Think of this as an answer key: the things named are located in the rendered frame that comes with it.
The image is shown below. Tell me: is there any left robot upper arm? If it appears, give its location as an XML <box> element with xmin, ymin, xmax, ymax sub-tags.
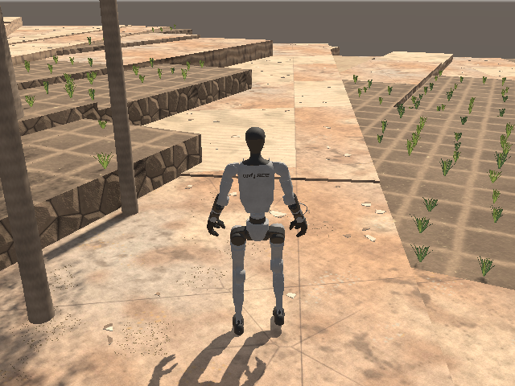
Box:
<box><xmin>216</xmin><ymin>162</ymin><xmax>239</xmax><ymax>206</ymax></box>

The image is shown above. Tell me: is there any right robot foot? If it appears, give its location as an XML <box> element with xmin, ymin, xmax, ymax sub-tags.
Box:
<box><xmin>273</xmin><ymin>306</ymin><xmax>285</xmax><ymax>326</ymax></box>

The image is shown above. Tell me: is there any robot left forearm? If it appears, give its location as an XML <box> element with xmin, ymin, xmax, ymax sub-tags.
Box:
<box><xmin>208</xmin><ymin>194</ymin><xmax>224</xmax><ymax>223</ymax></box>

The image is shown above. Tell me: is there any right robot upper arm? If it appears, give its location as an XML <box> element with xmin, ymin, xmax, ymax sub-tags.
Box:
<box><xmin>273</xmin><ymin>162</ymin><xmax>296</xmax><ymax>206</ymax></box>

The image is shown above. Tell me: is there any robot left hand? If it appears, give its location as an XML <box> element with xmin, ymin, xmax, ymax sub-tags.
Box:
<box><xmin>207</xmin><ymin>219</ymin><xmax>225</xmax><ymax>236</ymax></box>

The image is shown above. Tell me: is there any robot right shin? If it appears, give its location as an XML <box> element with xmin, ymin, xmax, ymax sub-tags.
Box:
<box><xmin>273</xmin><ymin>259</ymin><xmax>284</xmax><ymax>314</ymax></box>

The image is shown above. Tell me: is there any robot right hand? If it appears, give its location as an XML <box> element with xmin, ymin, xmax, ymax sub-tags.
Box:
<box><xmin>289</xmin><ymin>218</ymin><xmax>307</xmax><ymax>237</ymax></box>

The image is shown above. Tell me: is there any robot right forearm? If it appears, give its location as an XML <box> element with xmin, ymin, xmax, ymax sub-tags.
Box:
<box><xmin>288</xmin><ymin>193</ymin><xmax>305</xmax><ymax>223</ymax></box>

